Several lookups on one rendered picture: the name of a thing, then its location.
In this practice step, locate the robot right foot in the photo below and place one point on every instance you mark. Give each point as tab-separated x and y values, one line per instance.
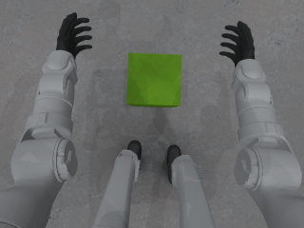
173	152

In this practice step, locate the right robot thigh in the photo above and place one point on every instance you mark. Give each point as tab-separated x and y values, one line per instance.
195	211

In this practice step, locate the robot left upper arm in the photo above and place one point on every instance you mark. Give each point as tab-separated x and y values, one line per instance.
40	168

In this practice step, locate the left robot hand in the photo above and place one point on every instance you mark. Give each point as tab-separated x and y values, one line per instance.
67	39

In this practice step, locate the robot right forearm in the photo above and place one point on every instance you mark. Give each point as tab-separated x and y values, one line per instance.
256	111

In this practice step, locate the right robot hand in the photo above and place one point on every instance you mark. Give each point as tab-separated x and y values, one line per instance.
244	48

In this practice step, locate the robot right upper arm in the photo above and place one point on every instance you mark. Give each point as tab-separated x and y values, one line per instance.
272	178

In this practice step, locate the carton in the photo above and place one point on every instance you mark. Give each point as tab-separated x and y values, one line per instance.
154	80

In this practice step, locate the robot left forearm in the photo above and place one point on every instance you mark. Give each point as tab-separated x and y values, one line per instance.
51	116

